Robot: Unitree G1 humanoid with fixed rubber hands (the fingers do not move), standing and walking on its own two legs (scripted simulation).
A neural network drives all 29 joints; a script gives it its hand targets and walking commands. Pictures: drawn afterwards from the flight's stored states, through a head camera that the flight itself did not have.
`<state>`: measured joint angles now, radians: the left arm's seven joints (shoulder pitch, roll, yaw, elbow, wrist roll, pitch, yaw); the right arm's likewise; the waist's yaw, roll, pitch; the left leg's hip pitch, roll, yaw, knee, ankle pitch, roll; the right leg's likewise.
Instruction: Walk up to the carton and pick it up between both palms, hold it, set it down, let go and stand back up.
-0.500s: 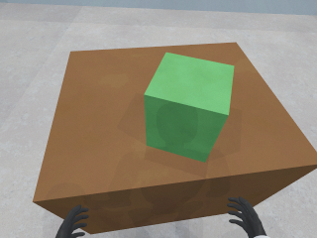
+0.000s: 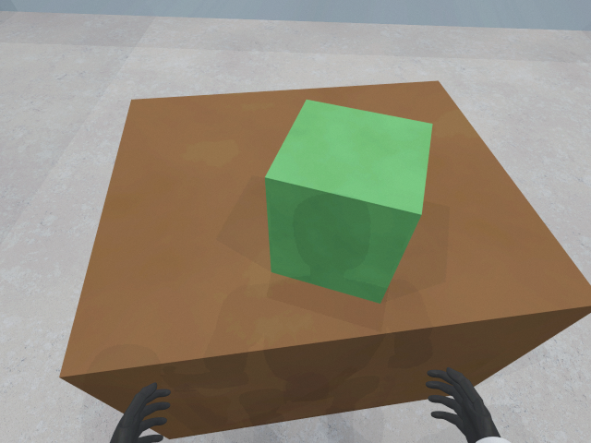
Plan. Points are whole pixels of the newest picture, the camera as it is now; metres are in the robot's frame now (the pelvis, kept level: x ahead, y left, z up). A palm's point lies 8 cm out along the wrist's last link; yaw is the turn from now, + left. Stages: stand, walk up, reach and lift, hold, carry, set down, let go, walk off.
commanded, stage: stand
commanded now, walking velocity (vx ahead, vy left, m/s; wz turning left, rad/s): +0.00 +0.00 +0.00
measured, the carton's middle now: (344, 204) +0.49 -0.10 +0.01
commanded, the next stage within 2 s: none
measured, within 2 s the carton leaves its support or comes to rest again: neither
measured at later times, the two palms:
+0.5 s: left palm out of the picture +0.14 +0.27 -0.09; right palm out of the picture +0.12 -0.29 -0.08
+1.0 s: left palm out of the picture +0.12 +0.28 -0.10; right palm out of the picture +0.11 -0.29 -0.09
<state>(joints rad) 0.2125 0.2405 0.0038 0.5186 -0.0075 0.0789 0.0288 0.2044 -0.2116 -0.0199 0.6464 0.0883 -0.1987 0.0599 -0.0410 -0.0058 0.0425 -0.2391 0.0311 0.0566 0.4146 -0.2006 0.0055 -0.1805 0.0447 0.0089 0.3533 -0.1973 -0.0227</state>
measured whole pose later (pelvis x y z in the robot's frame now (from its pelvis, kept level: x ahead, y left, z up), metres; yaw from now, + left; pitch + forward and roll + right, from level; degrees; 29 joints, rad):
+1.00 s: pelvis +0.00 +0.00 +0.00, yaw +0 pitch +1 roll -1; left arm 0.21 0.34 0.02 0.82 0.04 -0.04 -0.01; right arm 0.20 -0.34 -0.04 0.78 0.03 -0.05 0.02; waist -0.04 0.01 -0.02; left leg -0.23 0.03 0.06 0.42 -0.21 0.01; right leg -0.18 0.04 0.01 0.37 -0.21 -0.03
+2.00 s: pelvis -0.01 +0.00 +0.00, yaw +0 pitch +0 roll -1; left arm 0.21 0.34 0.02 0.91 0.02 -0.04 -0.01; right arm 0.20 -0.34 -0.04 0.86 0.03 -0.05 0.01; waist -0.04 0.01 -0.04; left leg -0.23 0.03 0.06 0.42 -0.19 0.01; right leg -0.18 0.04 0.01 0.37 -0.19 -0.02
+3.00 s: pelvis -0.02 +0.00 +0.00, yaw +0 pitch -1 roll -1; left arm 0.21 0.34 0.02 0.95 0.02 -0.04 -0.01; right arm 0.20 -0.34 -0.04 0.89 0.03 -0.05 0.01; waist -0.04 0.01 -0.04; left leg -0.23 0.03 0.06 0.42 -0.18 0.01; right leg -0.18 0.04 0.01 0.37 -0.18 -0.02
